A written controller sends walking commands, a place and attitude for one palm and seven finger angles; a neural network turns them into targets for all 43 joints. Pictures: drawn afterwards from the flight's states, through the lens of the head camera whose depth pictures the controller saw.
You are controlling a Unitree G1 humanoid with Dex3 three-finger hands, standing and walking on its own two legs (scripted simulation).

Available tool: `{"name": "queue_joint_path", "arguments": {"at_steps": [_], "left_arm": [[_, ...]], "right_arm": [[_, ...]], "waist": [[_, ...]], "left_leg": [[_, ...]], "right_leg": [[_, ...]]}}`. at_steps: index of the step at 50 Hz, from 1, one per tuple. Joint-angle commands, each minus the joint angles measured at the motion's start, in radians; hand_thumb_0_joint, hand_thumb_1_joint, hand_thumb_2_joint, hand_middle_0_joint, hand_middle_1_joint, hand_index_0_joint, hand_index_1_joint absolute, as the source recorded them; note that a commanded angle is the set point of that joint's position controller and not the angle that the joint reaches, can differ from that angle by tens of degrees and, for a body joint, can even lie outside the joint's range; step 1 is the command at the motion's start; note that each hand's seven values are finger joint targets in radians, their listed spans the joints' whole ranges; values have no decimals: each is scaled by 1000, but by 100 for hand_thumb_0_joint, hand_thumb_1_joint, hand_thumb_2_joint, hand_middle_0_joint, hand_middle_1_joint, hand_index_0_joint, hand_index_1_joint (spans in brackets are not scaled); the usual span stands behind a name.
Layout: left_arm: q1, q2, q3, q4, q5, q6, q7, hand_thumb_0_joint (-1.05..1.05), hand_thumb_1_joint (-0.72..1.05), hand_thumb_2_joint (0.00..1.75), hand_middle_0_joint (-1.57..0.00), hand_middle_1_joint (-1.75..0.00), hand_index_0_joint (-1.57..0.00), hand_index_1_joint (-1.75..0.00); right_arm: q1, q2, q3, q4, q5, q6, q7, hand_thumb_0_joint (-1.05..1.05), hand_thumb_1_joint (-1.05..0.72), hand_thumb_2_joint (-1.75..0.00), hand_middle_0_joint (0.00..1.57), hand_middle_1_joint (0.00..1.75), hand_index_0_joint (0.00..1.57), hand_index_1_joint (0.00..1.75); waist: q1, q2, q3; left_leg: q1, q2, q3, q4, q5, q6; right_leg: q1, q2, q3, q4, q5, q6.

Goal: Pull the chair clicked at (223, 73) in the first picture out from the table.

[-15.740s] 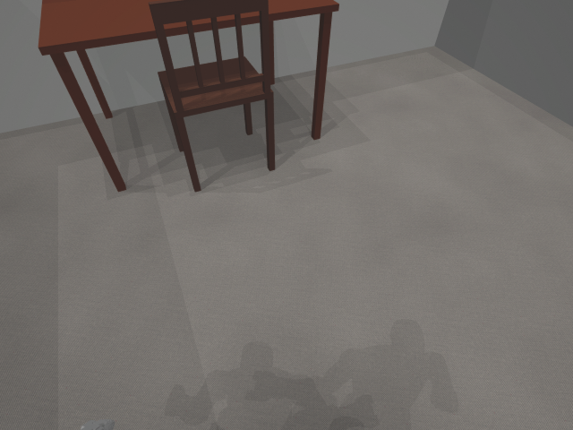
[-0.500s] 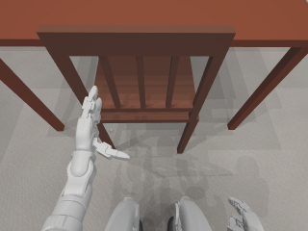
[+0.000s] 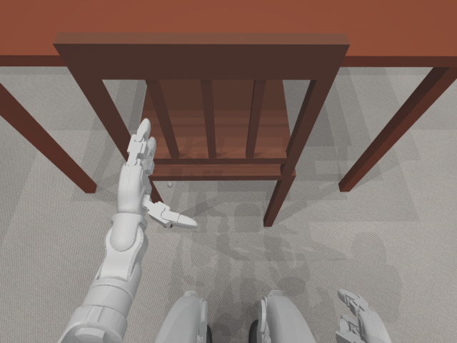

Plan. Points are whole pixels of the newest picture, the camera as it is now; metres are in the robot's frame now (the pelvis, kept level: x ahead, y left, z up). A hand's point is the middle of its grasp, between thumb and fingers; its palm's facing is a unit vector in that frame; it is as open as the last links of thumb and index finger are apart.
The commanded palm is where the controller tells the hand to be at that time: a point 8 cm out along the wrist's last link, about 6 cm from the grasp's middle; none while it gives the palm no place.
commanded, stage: push the fingers through the gap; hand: left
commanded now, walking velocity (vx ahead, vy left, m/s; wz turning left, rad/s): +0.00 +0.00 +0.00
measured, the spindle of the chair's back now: (209, 122) +0.52 +0.05 +0.01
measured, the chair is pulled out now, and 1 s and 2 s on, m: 0.00 0.00 0.00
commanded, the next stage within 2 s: hook a spindle and tug to test in 1.40 s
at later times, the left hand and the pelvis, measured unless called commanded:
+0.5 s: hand (169, 158) +0.43 +0.12 +0.02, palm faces +0.02 -1.00 -0.04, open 17.0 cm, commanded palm +0.41 +0.17 +0.02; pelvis +0.00 +0.00 +0.00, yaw -1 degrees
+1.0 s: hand (170, 137) +0.48 +0.12 +0.02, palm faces +0.02 -1.00 -0.03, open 17.0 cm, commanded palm +0.45 +0.17 +0.02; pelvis +0.00 +0.01 -0.01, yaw -2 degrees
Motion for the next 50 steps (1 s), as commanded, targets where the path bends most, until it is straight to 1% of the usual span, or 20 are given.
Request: {"name": "queue_joint_path", "arguments": {"at_steps": [1, 2, 4, 8, 11, 13, 15, 18, 20, 22, 24, 25, 31, 35, 39, 41, 45, 47, 48, 50], "left_arm": [[-286, 103, 69, -189, -9, -69, 7, 0, -50, 30, -6, -8, -6, -8], [-281, 103, 72, -169, -11, -66, 6, 0, -50, 30, -6, -8, -6, -8], [-315, 97, 63, -152, -5, -66, 2, 0, -50, 30, -6, -8, -6, -8], [-371, 132, 102, -100, -4, -72, 7, 0, -50, 30, -6, -8, -6, -8], [-417, 139, 117, -72, -7, -80, 5, 0, -50, 30, -6, -8, -6, -8], [-421, 170, 142, -71, -6, -88, 2, 0, -50, 30, -6, -8, -6, -8], [-462, 149, 118, -73, -3, -92, -6, 0, -50, 30, -6, -8, -6, -8], [-444, 154, 139, -19, -10, -85, -9, 0, -50, 30, -6, -8, -6, -8], [-499, 154, 133, -1, -6, -85, -11, 0, -50, 30, -6, -8, -6, -8], [-516, 173, 158, 21, -6, -88, -8, 0, -50, 30, -6, -8, -6, -8], [-538, 195, 178, 28, -1, -97, -7, 0, -50, 30, -6, -8, -6, -8], [-580, 194, 172, 28, 2, -101, -6, 0, -50, 30, -6, -8, -6, -8], [-617, 187, 174, 75, 11, -108, -4, 0, -50, 30, -6, -8, -6, -8], [-672, 199, 191, 159, 21, -98, 1, 0, -50, 30, -6, -8, -6, -8], [-720, 225, 216, 144, 29, -119, 10, 0, -50, 30, -6, -8, -6, -8], [-754, 207, 198, 136, 30, -128, 9, 0, -50, 30, -6, -8, -6, -8], [-777, 206, 198, 236, 47, -114, 9, 0, -50, 30, -6, -8, -6, -8], [-828, 241, 225, 276, 53, -114, 13, 0, -50, 30, -6, -8, -6, -8], [-869, 245, 223, 270, 52, -122, 13, 0, -50, 30, -6, -8, -6, -8], [-898, 287, 258, 253, 54, -135, 17, 0, -50, 30, -6, -8, -6, -8]], "right_arm": [[54, -132, -56, -97, -3, -34, -15, 0, -90, -90, 20, 30, 20, 30], [58, -133, -55, -97, -2, -32, -14, 0, -90, -90, 20, 30, 20, 30], [62, -132, -54, -92, -2, -31, -12, 0, -90, -90, 20, 30, 20, 30], [80, -138, -55, -83, -3, -30, -14, 0, -90, -90, 20, 30, 20, 30], [91, -137, -56, -71, -6, -31, -13, 0, -90, -90, 20, 30, 20, 30], [97, -142, -57, -73, -6, -31, -13, 0, -90, -90, 20, 30, 20, 30], [106, -138, -58, -66, -7, -30, -10, 0, -90, -90, 20, 30, 20, 30], [121, -144, -61, -59, -7, -27, -7, 0, -90, -90, 20, 30, 20, 30], [126, -145, -60, -51, -7, -24, -6, 0, -90, -90, 20, 30, 20, 30], [132, -148, -61, -49, -9, -22, -6, 0, -90, -90, 20, 30, 20, 30], [135, -149, -61, -48, -10, -23, -7, 0, -90, -90, 20, 30, 20, 30], [138, -147, -58, -45, -12, -23, -7, 0, -90, -90, 20, 30, 20, 30], [166, -153, -64, -30, -18, -15, 1, 0, -90, -90, 20, 30, 20, 30], [176, -156, -62, -21, -19, -3, 3, 0, -90, -90, 20, 30, 20, 30], [188, -154, -62, -25, -28, 1, 6, 0, -90, -90, 20, 30, 20, 30], [191, -152, -62, -20, -30, 3, 9, 0, -90, -90, 20, 30, 20, 30], [206, -157, -61, -12, -31, 18, 14, 0, -90, -90, 20, 30, 20, 30], [216, -164, -61, -4, -33, 24, 12, 0, -90, -90, 20, 30, 20, 30], [218, -164, -58, -5, -34, 23, 10, 0, -90, -90, 20, 30, 20, 30], [225, -166, -58, -5, -41, 23, 11, 0, -90, -90, 20, 30, 20, 30]], "waist": [[-29, -34, -446], [-32, -54, -437], [-37, -18, -424], [-46, -55, -411], [-55, -45, -431], [-44, -25, -454], [-57, 5, -466], [-60, -36, -459], [-74, -27, -442], [-71, -34, -449], [-66, -7, -458], [-74, 6, -460], [-82, 14, -495], [-99, -10, -453], [-92, 36, -513], [-103, 35, -524], [-118, 23, -472], [-128, 4, -450], [-136, 25, -451], [-124, 54, -522]], "left_leg": [[216, -6, -57, -148, 286, -16], [207, -5, -56, -150, 283, -16], [210, -4, -57, -153, 287, -19], [169, -7, -52, -150, 248, -14], [162, -8, -44, -140, 256, -13], [169, -8, -45, -141, 271, -14], [195, -5, -46, -141, 299, -17], [186, -3, -49, -140, 308, -15], [174, -4, -47, -139, 292, -15], [164, -5, -46, -140, 271, -14], [175, -5, -46, -142, 278, -16], [181, -4, -49, -139, 286, -16], [236, 4, -66, -137, 351, -23], [201, 4, -66, -134, 319, -19], [244, 4, -69, -130, 360, -23], [259, 7, -74, -125, 374, -24], [231, 9, -80, -128, 344, -23], [203, 9, -85, -126, 300, -19], [219, 9, -90, -127, 303, -18], [243, 8, -91, -117, 334, -22]], "right_leg": [[301, 13, 94, -159, 292, 19], [307, 14, 93, -162, 296, 20], [286, 15, 89, -156, 293, 18], [299, 16, 100, -169, 264, 21], [307, 15, 108, -170, 281, 24], [313, 17, 109, -161, 295, 21], [300, 17, 103, -154, 320, 21], [300, 22, 99, -157, 326, 22], [286, 20, 102, -161, 316, 24], [287, 21, 103, -165, 291, 25], [281, 22, 102, -160, 291, 23], [269, 21, 99, -155, 294, 22], [235, 28, 82, -139, 323, 20], [209, 29, 81, -144, 296, 22], [211, 30, 79, -132, 317, 19], [202, 31, 78, -131, 323, 21], [163, 34, 70, -132, 287, 19], [149, 34, 73, -137, 248, 21], [131, 35, 71, -136, 244, 20], [148, 34, 75, -124, 264, 19]]}}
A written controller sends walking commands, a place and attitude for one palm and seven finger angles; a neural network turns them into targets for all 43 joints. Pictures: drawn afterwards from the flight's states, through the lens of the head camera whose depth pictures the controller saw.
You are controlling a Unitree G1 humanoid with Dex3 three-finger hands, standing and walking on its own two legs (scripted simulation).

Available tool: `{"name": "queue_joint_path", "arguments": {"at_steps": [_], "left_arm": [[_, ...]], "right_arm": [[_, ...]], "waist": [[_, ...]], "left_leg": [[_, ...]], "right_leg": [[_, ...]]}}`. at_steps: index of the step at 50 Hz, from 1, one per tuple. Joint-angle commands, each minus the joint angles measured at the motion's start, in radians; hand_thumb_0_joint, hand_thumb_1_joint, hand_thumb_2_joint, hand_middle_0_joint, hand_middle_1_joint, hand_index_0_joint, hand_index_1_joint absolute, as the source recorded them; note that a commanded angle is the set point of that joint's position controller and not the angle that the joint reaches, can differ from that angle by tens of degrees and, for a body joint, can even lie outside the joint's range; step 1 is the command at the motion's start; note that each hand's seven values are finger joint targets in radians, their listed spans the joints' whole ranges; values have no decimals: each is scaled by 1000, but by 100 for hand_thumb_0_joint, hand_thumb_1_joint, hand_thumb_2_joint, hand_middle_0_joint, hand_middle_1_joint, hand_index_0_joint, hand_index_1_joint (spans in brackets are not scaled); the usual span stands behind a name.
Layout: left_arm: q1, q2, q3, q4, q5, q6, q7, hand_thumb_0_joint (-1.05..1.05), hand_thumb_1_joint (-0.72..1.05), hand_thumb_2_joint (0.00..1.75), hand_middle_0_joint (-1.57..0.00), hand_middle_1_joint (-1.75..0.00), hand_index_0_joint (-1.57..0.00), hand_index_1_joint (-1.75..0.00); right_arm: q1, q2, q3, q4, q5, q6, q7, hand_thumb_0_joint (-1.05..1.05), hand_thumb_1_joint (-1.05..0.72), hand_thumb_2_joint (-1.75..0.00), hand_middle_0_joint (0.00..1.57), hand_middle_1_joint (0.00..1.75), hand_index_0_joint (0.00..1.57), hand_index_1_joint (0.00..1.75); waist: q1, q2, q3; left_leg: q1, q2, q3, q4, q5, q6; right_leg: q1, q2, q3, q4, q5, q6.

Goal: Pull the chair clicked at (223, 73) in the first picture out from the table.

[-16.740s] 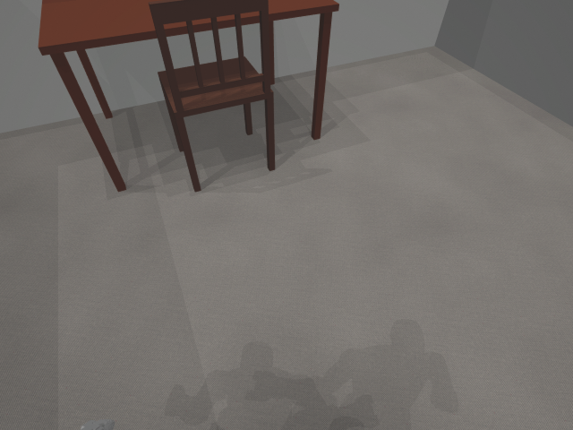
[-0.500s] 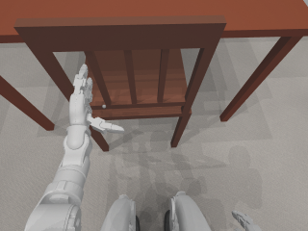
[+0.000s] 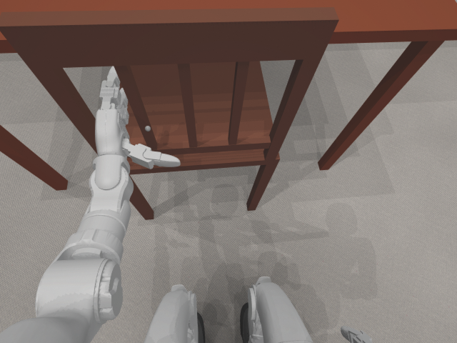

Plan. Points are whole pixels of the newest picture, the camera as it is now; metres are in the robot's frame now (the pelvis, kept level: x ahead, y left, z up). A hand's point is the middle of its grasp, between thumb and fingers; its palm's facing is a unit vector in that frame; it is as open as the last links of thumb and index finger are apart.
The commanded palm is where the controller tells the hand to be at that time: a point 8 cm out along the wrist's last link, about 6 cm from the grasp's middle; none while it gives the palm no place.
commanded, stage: push the fingers through the gap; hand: left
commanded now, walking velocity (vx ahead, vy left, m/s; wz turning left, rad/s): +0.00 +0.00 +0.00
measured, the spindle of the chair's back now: (189, 110) +0.52 +0.05 +0.01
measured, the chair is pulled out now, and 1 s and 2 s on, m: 0.00 0.00 0.02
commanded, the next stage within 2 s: hook a spindle and tug to test in 0.40 s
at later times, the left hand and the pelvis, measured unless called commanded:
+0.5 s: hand (153, 124) +0.48 +0.11 +0.03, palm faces +0.05 -1.00 -0.03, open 17.0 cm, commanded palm +0.45 +0.16 +0.02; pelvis +0.00 +0.00 +0.00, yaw +0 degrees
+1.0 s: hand (151, 124) +0.48 +0.11 +0.03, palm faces +0.07 -1.00 -0.03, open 13.4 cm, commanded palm +0.45 +0.15 +0.02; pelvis +0.00 -0.01 +0.00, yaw +0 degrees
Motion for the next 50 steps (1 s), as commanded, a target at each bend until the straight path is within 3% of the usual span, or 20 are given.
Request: {"name": "queue_joint_path", "arguments": {"at_steps": [1, 3, 7, 9, 10, 12, 13, 15, 17, 18, 25, 27, 29, 32, 36, 40, 42, 44, 46, 50], "left_arm": [[-431, 193, 60, -207, 0, -88, 7, 0, -50, 30, -6, -8, -6, -8], [-410, 118, 1, -212, -4, -88, -6, 0, -50, 30, -6, -8, -6, -8], [-377, 145, 30, -137, 0, -56, -3, 0, -50, 30, -6, -8, -6, -8], [-387, 182, 61, -172, 0, -62, 4, 0, -50, 30, -6, -8, -6, -8], [-415, 176, 51, -224, -2, -72, 7, 0, -50, 30, -6, -8, -6, -8], [-388, 173, 50, -246, 0, -80, 12, 0, -50, 30, -6, -8, -6, -8], [-404, 158, 27, -277, 0, -87, 12, 0, -50, 30, -6, -8, -6, -8], [-381, 130, 7, -276, 3, -86, 14, 0, -50, 30, -6, -8, -6, -8], [-373, 115, 1, -220, 5, -70, 20, 0, -50, 30, -6, -8, -6, -8], [-377, 138, 17, -222, 6, -70, 21, 0, -50, 30, -6, -8, -6, -8], [-369, 150, 33, -220, 6, -78, 27, 0, -50, 30, -6, -8, -6, -8], [-346, 158, 36, -228, 9, -79, 21, 0, -50, 30, -10, -19, -10, -19], [-344, 126, 15, -202, 8, -73, 15, 0, -50, 30, -13, -30, -13, -30], [-368, 150, 30, -213, 4, -76, 11, 0, -50, 30, -18, -46, -18, -46], [-389, 134, 13, -238, 0, -83, 6, 0, -50, 30, -25, -68, -25, -68], [-391, 121, 0, -238, -1, -78, 3, 0, -50, 30, -32, -90, -32, -90], [-374, 120, 5, -224, -4, -72, 6, 0, -39, 35, -36, -101, -36, -101], [-371, 128, 10, -243, -3, -76, 9, 0, -28, 40, -39, -112, -39, -112], [-356, 115, -1, -224, 2, -72, 6, 0, -16, 44, -43, -123, -43, -123], [-418, 98, -27, -186, 9, -77, 1, 0, 6, 54, -50, -145, -50, -145]], "right_arm": [[141, -161, -60, -61, -10, -13, -15, 0, -90, -90, 20, 30, 20, 30], [145, -153, -60, -67, -9, -9, -6, 0, -90, -90, 20, 30, 20, 30], [156, -164, -64, -59, -6, 13, -1, 0, -90, -90, 20, 30, 20, 30], [159, -167, -63, -67, -6, 16, -2, 0, -90, -90, 20, 30, 20, 30], [158, -161, -62, -73, -8, 16, -1, 0, -90, -90, 20, 30, 20, 30], [157, -156, -63, -76, -9, 16, -1, 0, -90, -90, 20, 30, 20, 30], [156, -153, -63, -77, -8, 14, 0, 0, -90, -90, 20, 30, 20, 30], [158, -153, -68, -68, -7, 14, 4, 0, -90, -90, 20, 30, 20, 30], [161, -154, -67, -57, -6, 18, 4, 0, -90, -90, 20, 30, 20, 30], [166, -158, -66, -59, -6, 17, 2, 0, -90, -90, 20, 30, 20, 30], [158, -153, -65, -63, -9, 14, 2, 0, -90, -90, 20, 30, 20, 30], [153, -150, -63, -73, -8, 16, 3, 0, -90, -90, 20, 30, 20, 30], [149, -147, -63, -72, -5, 16, 3, 0, -90, -90, 20, 30, 20, 30], [144, -149, -64, -73, -5, 16, 0, 0, -90, -90, 20, 30, 20, 30], [142, -146, -64, -71, -6, 8, -1, 0, -90, -90, 20, 30, 20, 30], [141, -147, -64, -69, -4, 7, -1, 0, -90, -90, 20, 30, 20, 30], [139, -149, -65, -68, -3, 7, 0, 0, -90, -90, 20, 30, 20, 30], [139, -148, -64, -73, -3, 5, -2, 0, -90, -90, 20, 30, 20, 30], [141, -147, -66, -71, -2, 5, 1, 0, -90, -90, 20, 30, 20, 30], [141, -148, -63, -61, -3, 3, -1, 0, -90, -90, 20, 30, 20, 30]], "waist": [[-26, 50, -548], [-36, 71, -558], [-40, 2, -486], [-29, 30, -510], [-28, 49, -553], [-25, 41, -555], [-30, 79, -557], [-33, 68, -559], [-46, 39, -494], [-41, 40, -490], [-34, 28, -513], [-23, 25, -515], [-35, 10, -497], [-37, -3, -501], [-35, 42, -523], [-40, 39, -519], [-40, 9, -511], [-30, 33, -523], [-35, -5, -516], [-57, 12, -471]], "left_leg": [[357, 0, -106, -142, 364, -47], [407, 7, -116, -145, 419, -54], [333, 7, -108, -149, 357, -44], [342, 6, -106, -153, 365, -44], [362, 4, -104, -150, 388, -44], [385, 8, -107, -151, 418, -49], [413, 12, -116, -154, 439, -55], [437, 18, -121, -150, 449, -59], [393, 15, -113, -155, 406, -52], [388, 15, -117, -160, 401, -52], [369, 6, -99, -149, 400, -45], [347, 3, -91, -151, 394, -43], [335, 2, -89, -147, 384, -39], [306, -3, -80, -142, 350, -34], [338, -3, -84, -140, 368, -38], [338, -2, -85, -139, 369, -38], [325, -3, -82, -140, 348, -35], [343, -3, -85, -145, 370, -38], [316, -4, -80, -140, 354, -34], [297, -5, -83, -138, 300, -30]], "right_leg": [[254, 26, 60, -123, 265, -3], [232, 29, 50, -120, 293, -5], [238, 31, 51, -136, 261, -2], [250, 29, 55, -132, 272, -2], [267, 29, 59, -128, 293, -2], [274, 32, 56, -131, 312, -2], [252, 32, 54, -125, 313, -4], [232, 33, 50, -129, 309, -2], [229, 34, 48, -141, 289, -1], [229, 33, 47, -135, 283, -3], [270, 32, 61, -138, 312, -1], [302, 31, 65, -137, 325, -3], [291, 31, 65, -140, 323, 0], [313, 30, 77, -147, 312, 2], [300, 29, 74, -141, 316, 0], [295, 28, 74, -141, 318, 0], [301, 30, 75, -150, 303, 2], [303, 29, 73, -143, 318, 0], [317, 30, 76, -149, 316, 1], [271, 30, 78, -155, 260, 1]]}}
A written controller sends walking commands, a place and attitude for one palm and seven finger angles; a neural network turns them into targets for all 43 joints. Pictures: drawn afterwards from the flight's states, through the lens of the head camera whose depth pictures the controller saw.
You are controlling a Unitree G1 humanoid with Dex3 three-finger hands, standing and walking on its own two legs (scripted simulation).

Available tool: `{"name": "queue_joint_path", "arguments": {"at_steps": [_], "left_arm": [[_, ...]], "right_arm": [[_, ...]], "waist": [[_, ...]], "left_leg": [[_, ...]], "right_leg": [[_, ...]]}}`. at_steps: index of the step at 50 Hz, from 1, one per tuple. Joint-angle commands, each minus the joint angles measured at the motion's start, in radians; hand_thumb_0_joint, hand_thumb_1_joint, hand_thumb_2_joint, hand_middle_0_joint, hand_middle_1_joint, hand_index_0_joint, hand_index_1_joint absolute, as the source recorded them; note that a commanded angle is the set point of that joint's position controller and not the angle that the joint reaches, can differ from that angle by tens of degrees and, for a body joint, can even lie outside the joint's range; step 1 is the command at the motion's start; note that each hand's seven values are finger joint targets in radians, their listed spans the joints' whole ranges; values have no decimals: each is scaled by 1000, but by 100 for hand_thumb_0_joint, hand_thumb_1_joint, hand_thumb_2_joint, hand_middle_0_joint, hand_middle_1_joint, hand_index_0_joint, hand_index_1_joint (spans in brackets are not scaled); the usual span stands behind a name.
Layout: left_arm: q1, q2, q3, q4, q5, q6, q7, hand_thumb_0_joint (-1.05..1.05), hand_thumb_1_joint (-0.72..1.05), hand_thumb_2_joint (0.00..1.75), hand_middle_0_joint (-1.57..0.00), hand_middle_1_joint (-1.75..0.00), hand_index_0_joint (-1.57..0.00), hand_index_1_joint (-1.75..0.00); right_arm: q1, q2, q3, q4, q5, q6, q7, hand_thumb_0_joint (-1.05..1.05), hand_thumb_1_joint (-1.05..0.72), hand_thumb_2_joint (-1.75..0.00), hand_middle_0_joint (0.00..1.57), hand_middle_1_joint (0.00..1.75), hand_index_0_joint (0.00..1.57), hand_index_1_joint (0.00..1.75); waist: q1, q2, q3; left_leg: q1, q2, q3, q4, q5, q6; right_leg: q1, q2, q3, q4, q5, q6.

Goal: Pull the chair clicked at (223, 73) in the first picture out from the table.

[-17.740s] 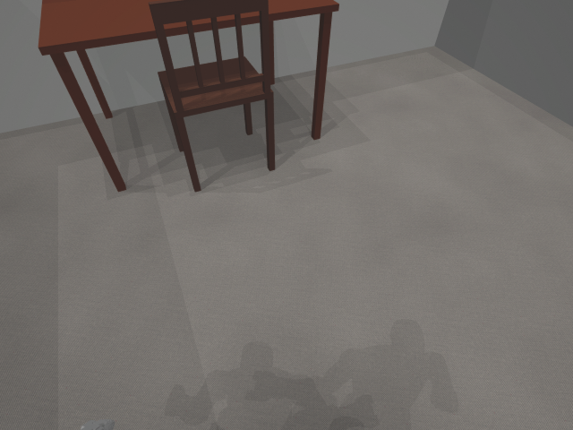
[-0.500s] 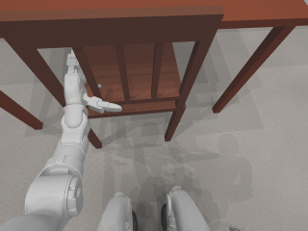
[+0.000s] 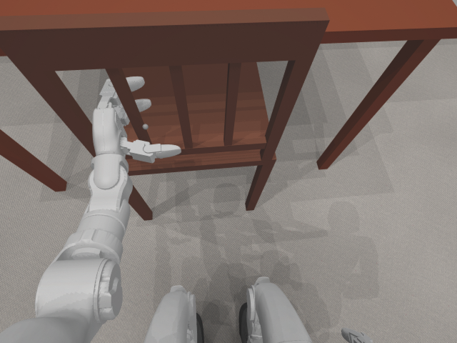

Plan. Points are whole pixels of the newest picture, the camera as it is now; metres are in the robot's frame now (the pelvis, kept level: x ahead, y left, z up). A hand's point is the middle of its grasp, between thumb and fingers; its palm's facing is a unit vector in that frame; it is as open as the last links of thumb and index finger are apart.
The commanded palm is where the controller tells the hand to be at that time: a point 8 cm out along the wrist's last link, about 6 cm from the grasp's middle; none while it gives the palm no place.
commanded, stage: hook a spindle and tug to test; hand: left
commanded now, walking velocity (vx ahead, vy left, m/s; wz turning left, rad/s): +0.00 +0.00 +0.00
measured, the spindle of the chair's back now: (183, 111) +0.52 +0.06 +0.01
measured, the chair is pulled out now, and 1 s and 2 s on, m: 0.00 0.02 0.09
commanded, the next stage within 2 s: step backward, pulling the chair out in 1.00 s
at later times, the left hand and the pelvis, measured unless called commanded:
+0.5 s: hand (145, 123) +0.49 +0.12 +0.03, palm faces +0.07 -1.00 -0.02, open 5.1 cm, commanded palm +0.45 +0.15 +0.02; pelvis +0.01 +0.01 +0.00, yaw +0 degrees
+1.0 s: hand (146, 134) +0.46 +0.12 +0.03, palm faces +0.04 -1.00 -0.02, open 5.2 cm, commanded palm +0.42 +0.16 +0.02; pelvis +0.03 +0.01 +0.01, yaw -1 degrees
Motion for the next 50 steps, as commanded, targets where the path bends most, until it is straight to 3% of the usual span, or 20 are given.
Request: {"name": "queue_joint_path", "arguments": {"at_steps": [1, 4, 6, 7, 9, 11, 13, 15, 17, 25, 29, 30, 34, 37, 39, 41, 45, 47, 48, 50], "left_arm": [[-418, 120, -11, -152, 17, -74, -13, 0, 12, 56, -50, -145, -50, -145], [-462, 102, -35, -177, 17, -82, -21, 0, 28, 64, -50, -145, -50, -145], [-442, 132, -8, -187, 12, -80, -22, 0, 40, 68, -50, -145, -50, -145], [-422, 107, -25, -186, 11, -76, -25, 0, 45, 71, -50, -145, -50, -145], [-421, 76, -46, -175, 8, -68, -27, 0, 56, 76, -50, -145, -50, -145], [-439, 103, -32, -165, 15, -65, -21, 0, 68, 80, -50, -145, -50, -145], [-446, 77, -54, -188, 19, -69, -19, 0, 79, 85, -50, -145, -50, -145], [-430, 99, -35, -186, 23, -71, -11, 0, 90, 90, -50, -145, -50, -145], [-434, 90, -42, -194, 24, -72, -10, 0, 90, 90, -50, -145, -50, -145], [-300, 61, -61, -252, 13, -61, -10, 0, 90, 90, -50, -145, -50, -145], [-239, 36, -76, -245, 12, -51, -9, 0, 90, 90, -50, -145, -50, -145], [-238, 58, -60, -250, 12, -51, -7, 0, 90, 90, -50, -145, -50, -145], [-168, 3, -111, -333, 8, -46, -10, 0, 90, 90, -50, -145, -50, -145], [-88, -12, -121, -372, -5, -31, -7, 0, 90, 90, -50, -145, -50, -145], [-60, -22, -132, -390, -6, -22, -4, 0, 90, 90, -50, -145, -50, -145], [-33, -4, -117, -402, -3, -20, 0, 0, 90, 90, -50, -145, -50, -145], [32, -28, -141, -458, -3, -18, 0, 0, 90, 90, -50, -145, -50, -145], [86, -18, -131, -453, -7, -9, -1, 0, 90, 90, -50, -145, -50, -145], [58, -23, -142, -473, -8, -10, -4, 0, 90, 90, -50, -145, -50, -145], [60, 3, -118, -483, -10, -11, -4, 0, 90, 90, -50, -145, -50, -145]], "right_arm": [[140, -152, -55, -44, -4, -18, -15, 0, -90, -90, 20, 30, 20, 30], [144, -153, -56, -44, -5, -22, -15, 0, -90, -90, 20, 30, 20, 30], [152, -157, -60, -41, -7, -19, -15, 0, -90, -90, 20, 30, 20, 30], [150, -153, -60, -46, -6, -17, -14, 0, -90, -90, 20, 30, 20, 30], [152, -151, -59, -41, -5, -15, -11, 0, -90, -90, 20, 30, 20, 30], [156, -155, -59, -36, -5, -9, -12, 0, -90, -90, 20, 30, 20, 30], [157, -151, -59, -44, -6, -10, -10, 0, -90, -90, 20, 30, 20, 30], [159, -156, -62, -40, -7, -5, -8, 0, -90, -90, 20, 30, 20, 30], [158, -154, -62, -37, -8, -3, -7, 0, -90, -90, 20, 30, 20, 30], [143, -148, -62, -64, -3, 6, 3, 0, -90, -90, 20, 30, 20, 30], [135, -145, -62, -71, 0, 10, 4, 0, -90, -90, 20, 30, 20, 30], [137, -147, -62, -72, 1, 11, 4, 0, -90, -90, 20, 30, 20, 30], [131, -140, -68, -87, 4, 13, 9, 0, -90, -90, 20, 30, 20, 30], [130, -138, -72, -94, 5, 16, 12, 0, -90, -90, 20, 30, 20, 30], [126, -137, -71, -96, 8, 17, 12, 0, -90, -90, 20, 30, 20, 30], [123, -134, -71, -98, 9, 16, 9, 0, -90, -90, 20, 30, 20, 30], [114, -126, -71, -106, 10, 11, 9, 0, -90, -90, 20, 30, 20, 30], [108, -126, -70, -110, 12, 11, 8, 0, -90, -90, 20, 30, 20, 30], [108, -125, -69, -109, 12, 10, 5, 0, -90, -90, 20, 30, 20, 30], [101, -126, -69, -108, 13, 8, 3, 0, -90, -90, 20, 30, 20, 30]], "waist": [[-56, -10, -463], [-57, 62, -508], [-49, 37, -545], [-48, 38, -554], [-53, 47, -536], [-58, 27, -504], [-58, 50, -519], [-52, 39, -531], [-57, 39, -525], [-26, 42, -536], [-25, 18, -491], [-21, 14, -489], [-6, 67, -529], [0, 10, -527], [3, 22, -512], [9, -14, -496], [21, 10, -515], [28, -19, -491], [16, -33, -490], [26, -9, -484]], "left_leg": [[270, -12, -80, -126, 278, -15], [330, -11, -90, -128, 306, -20], [345, -8, -90, -121, 351, -22], [353, -10, -89, -123, 372, -22], [365, -6, -96, -124, 385, -26], [343, -6, -95, -126, 360, -23], [362, -7, -96, -128, 370, -22], [373, -3, -105, -130, 381, -27], [373, -3, -101, -129, 382, -26], [398, -3, -95, -143, 430, -30], [384, -2, -89, -148, 433, -29], [371, -1, -87, -149, 429, -29], [466, 10, -100, -154, 544, -46], [452, 11, -92, -157, 574, -40], [454, 11, -91, -159, 591, -41], [415, 5, -81, -163, 560, -36], [438, 5, -74, -161, 604, -37], [411, 3, -69, -167, 589, -36], [404, 3, -72, -164, 587, -33], [391, 0, -66, -162, 573, -34]], "right_leg": [[269, 21, 80, -153, 243, 15], [239, 19, 75, -143, 248, 11], [264, 22, 73, -137, 288, 11], [272, 21, 72, -137, 308, 11], [245, 22, 63, -133, 305, 11], [239, 23, 64, -139, 286, 12], [236, 24, 63, -138, 291, 10], [233, 24, 59, -134, 289, 10], [236, 25, 59, -138, 293, 10], [272, 27, 55, -138, 333, 6], [272, 28, 53, -142, 341, 7], [282, 27, 55, -141, 344, 7], [262, 26, 42, -131, 382, 3], [315, 28, 44, -142, 432, 6], [311, 26, 43, -140, 443, 6], [351, 25, 49, -144, 456, 6], [366, 22, 52, -142, 493, 6], [391, 23, 54, -146, 501, 5], [396, 22, 54, -143, 514, 5], [398, 19, 59, -141, 514, 5]]}}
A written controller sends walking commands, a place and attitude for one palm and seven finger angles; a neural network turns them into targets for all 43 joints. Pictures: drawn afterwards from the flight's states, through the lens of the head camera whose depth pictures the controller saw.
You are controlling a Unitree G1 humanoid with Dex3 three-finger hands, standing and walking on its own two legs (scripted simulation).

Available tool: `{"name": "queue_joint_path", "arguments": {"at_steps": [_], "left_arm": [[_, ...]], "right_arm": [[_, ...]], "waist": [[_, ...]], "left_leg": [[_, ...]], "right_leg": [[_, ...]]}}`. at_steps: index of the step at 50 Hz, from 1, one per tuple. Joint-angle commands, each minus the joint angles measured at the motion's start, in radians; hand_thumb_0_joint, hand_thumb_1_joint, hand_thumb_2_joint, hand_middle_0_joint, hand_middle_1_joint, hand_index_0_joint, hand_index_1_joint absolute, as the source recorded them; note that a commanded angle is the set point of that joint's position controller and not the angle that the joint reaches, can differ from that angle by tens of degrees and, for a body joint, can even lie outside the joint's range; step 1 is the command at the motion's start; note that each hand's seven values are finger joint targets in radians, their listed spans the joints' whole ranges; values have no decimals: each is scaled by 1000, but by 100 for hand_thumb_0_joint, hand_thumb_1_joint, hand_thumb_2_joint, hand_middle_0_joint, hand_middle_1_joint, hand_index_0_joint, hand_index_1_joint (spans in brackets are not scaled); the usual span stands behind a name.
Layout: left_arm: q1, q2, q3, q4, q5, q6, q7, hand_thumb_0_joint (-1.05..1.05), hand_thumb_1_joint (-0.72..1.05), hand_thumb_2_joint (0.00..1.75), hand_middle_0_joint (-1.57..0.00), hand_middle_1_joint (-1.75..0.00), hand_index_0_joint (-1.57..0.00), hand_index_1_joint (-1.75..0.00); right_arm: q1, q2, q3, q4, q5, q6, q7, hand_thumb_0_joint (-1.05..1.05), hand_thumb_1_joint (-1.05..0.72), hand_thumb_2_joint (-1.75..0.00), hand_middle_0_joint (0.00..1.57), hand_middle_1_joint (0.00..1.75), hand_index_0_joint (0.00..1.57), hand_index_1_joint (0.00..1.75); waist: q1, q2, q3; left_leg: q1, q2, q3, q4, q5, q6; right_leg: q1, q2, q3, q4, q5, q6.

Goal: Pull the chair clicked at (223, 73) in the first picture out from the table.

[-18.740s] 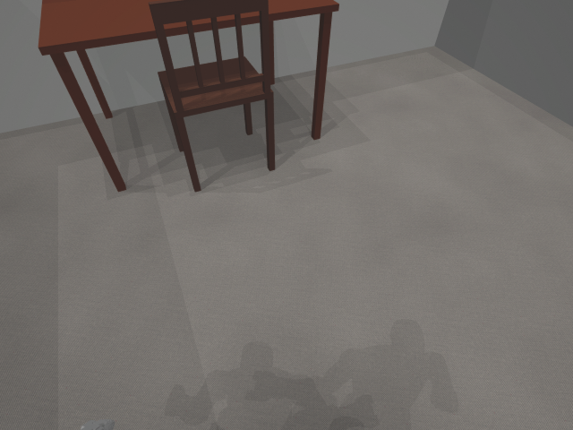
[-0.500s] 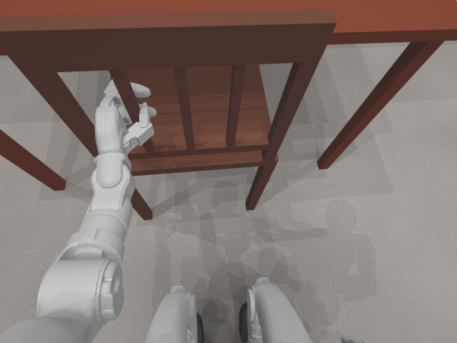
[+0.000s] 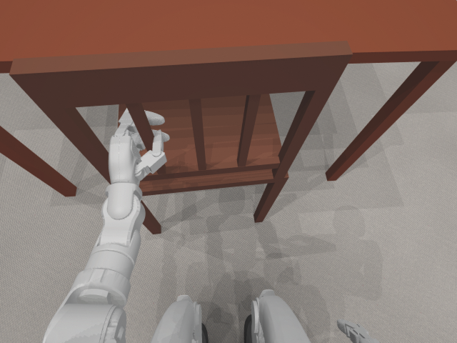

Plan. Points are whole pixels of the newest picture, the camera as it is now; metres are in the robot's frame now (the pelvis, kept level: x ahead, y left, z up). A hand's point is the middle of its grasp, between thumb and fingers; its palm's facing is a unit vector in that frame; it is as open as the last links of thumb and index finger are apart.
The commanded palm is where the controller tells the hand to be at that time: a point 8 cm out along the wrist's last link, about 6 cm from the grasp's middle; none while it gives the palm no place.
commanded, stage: step backward, pulling the chair out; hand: left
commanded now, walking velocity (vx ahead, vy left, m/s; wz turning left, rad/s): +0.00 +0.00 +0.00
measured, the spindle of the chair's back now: (199, 137) +0.47 +0.05 +0.00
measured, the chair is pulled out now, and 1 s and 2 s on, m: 0.02 0.09 0.19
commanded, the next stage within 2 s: none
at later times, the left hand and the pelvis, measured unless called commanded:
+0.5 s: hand (160, 154) +0.42 +0.11 +0.03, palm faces -0.09 -0.99 -0.12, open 5.0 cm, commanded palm +0.40 +0.16 +0.03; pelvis +0.02 +0.02 +0.09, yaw -1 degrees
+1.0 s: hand (169, 192) +0.35 +0.09 +0.03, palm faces -0.03 -0.99 -0.14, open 5.0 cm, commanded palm +0.34 +0.14 +0.04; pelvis -0.04 -0.01 +0.09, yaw +0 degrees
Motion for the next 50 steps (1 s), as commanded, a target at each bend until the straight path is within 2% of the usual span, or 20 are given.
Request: {"name": "queue_joint_path", "arguments": {"at_steps": [1, 5, 6, 7, 8, 9, 10, 13, 16, 19, 22, 28, 33, 36, 39, 41, 44, 46, 47, 50], "left_arm": [[-166, 77, -16, -193, 23, -61, -28, 0, 90, 90, -50, -145, -50, -145], [-216, 40, -56, -230, 20, -58, -25, 0, 90, 90, -50, -145, -50, -145], [-482, 340, 17, -395, 84, 56, 22, 0, 90, 90, -50, -145, -50, -145], [-496, 289, -8, -399, 77, 120, 37, 0, 90, 90, -50, -145, -50, -145], [-430, 267, -16, -341, 73, 175, 45, 0, 90, 90, -50, -145, -50, -145], [-346, 201, -64, -252, 71, 220, 41, 0, 90, 90, -50, -145, -50, -145], [-306, 178, -86, -200, 71, 251, 42, 0, 90, 90, -50, -145, -50, -145], [-317, 187, -85, -77, 73, 300, 46, 0, 90, 90, -50, -145, -50, -145], [-352, 195, -76, 15, 64, 287, 32, 0, 90, 90, -50, -145, -50, -145], [-343, 186, -91, 65, 68, 278, 16, 0, 90, 90, -50, -145, -50, -145], [-328, 166, -108, 87, 64, 271, 1, 0, 90, 90, -50, -145, -50, -145], [-278, 151, -101, 58, 73, 256, -15, 0, 90, 90, -50, -145, -50, -145], [-286, 173, -87, 31, 73, 246, -15, 0, 90, 90, -50, -145, -50, -145], [-303, 177, -85, 32, 76, 237, -12, 0, 90, 90, -50, -145, -50, -145], [-310, 187, -81, 41, 75, 233, -5, 0, 90, 90, -50, -145, -50, -145], [-312, 191, -83, 51, 72, 231, 0, 0, 90, 90, -50, -145, -50, -145], [-312, 225, -72, 64, 63, 238, 9, 0, 90, 90, -50, -145, -50, -145], [-322, 235, -71, 93, 60, 248, 15, 0, 90, 90, -50, -145, -50, -145], [-323, 233, -74, 111, 62, 257, 18, 0, 90, 90, -50, -145, -50, -145], [-327, 217, -91, 103, 62, 271, 24, 0, 90, 90, -50, -145, -50, -145]], "right_arm": [[114, -141, -54, -71, 0, -22, -18, 0, -90, -90, 20, 30, 20, 30], [109, -137, -55, -67, -1, -27, -21, 0, -90, -90, 20, 30, 20, 30], [145, -138, -58, -124, 58, 48, -62, 0, -90, -90, 20, 30, 20, 30], [156, -117, -61, -143, 72, 63, -99, 0, -90, -90, 20, 30, 20, 30], [132, -117, -47, -139, 74, 73, -121, 0, -90, -90, 20, 30, 20, 30], [104, -116, -36, -131, 78, 81, -136, 0, -90, -90, 20, 30, 20, 30], [94, -119, -31, -119, 81, 85, -150, 0, -90, -90, 20, 30, 20, 30], [104, -128, -26, -78, 79, 91, -168, 0, -90, -90, 20, 30, 20, 30], [103, -142, -29, -46, 75, 77, -186, 0, -90, -90, 20, 30, 20, 30], [102, -147, -33, -25, 75, 62, -189, 0, -90, -90, 20, 30, 20, 30], [94, -149, -37, -15, 73, 44, -187, 0, -90, -90, 20, 30, 20, 30], [111, -141, -48, 8, 40, 24, -168, 0, -90, -90, 20, 30, 20, 30], [91, -149, -51, 9, 48, 15, -168, 0, -90, -90, 20, 30, 20, 30], [97, -147, -51, 26, 48, 5, -171, 0, -90, -90, 20, 30, 20, 30], [90, -145, -49, 37, 53, -7, -173, 0, -90, -90, 20, 30, 20, 30], [82, -146, -47, 43, 58, -16, -176, 0, -90, -90, 20, 30, 20, 30], [68, -151, -44, 40, 74, -25, -188, 0, -90, -90, 20, 30, 20, 30], [43, -153, -39, 35, 83, -32, -192, 0, -90, -90, 20, 30, 20, 30], [33, -159, -39, 34, 87, -34, -193, 0, -90, -90, 20, 30, 20, 30], [14, -167, -34, 44, 89, -45, -199, 0, -90, -90, 20, 30, 20, 30]], "waist": [[-13, -3, -471], [-30, 27, -483], [-12, 61, -698], [-35, 78, -634], [-29, 78, -587], [-28, 79, -497], [-24, 73, -434], [-25, -65, -390], [-18, -26, -338], [-6, 65, -315], [5, 92, -280], [12, 172, -304], [10, 68, -286], [7, 91, -297], [10, 93, -304], [11, 67, -309], [16, -21, -321], [18, -78, -290], [19, -97, -271], [19, -79, -261]], "left_leg": [[308, 2, -76, -99, 602, -43], [356, 8, -83, -91, 643, -47], [607, 16, -51, -273, 553, -32], [633, 6, -41, -325, 549, -24], [632, 15, -54, -351, 589, -27], [674, 39, -104, -418, 576, -40], [690, 52, -112, -441, 617, -28], [675, 65, -66, -485, 687, -23], [741, 95, -75, -555, 835, -33], [845, 124, -104, -590, 958, -43], [906, 151, -134, -625, 990, -43], [1201, 187, -169, -617, 1468, -74], [1105, 193, -149, -631, 1289, -67], [1118, 197, -143, -631, 1295, -60], [1075, 190, -138, -634, 1193, -48], [1001, 173, -123, -628, 1051, -49], [836, 110, -86, -584, 676, -69], [728, 52, -78, -548, 316, -78], [698, 36, -90, -538, 216, -75], [715, 34, -108, -570, 233, -72]], "right_leg": [[317, 15, 42, -75, 534, -10], [281, 14, 37, -77, 535, -8], [676, -61, 136, -275, 619, -15], [737, -65, 133, -325, 725, -10], [708, -68, 124, -336, 773, -10], [625, -67, 83, -342, 657, -9], [618, -62, 86, -367, 654, -2], [799, -93, 119, -477, 903, 31], [854, -118, 115, -525, 1027, 23], [831, -113, 113, -575, 923, 6], [787, -90, 105, -607, 755, 4], [647, -36, 79, -610, 537, 8], [744, -55, 98, -637, 664, -4], [740, -63, 107, -633, 663, -4], [772, -76, 121, -638, 691, -7], [816, -100, 138, -648, 790, -11], [937, -184, 190, -663, 1014, -36], [985, -252, 236, -690, 1040, -48], [983, -273, 247, -713, 986, -46], [986, -279, 221, -721, 917, -47]]}}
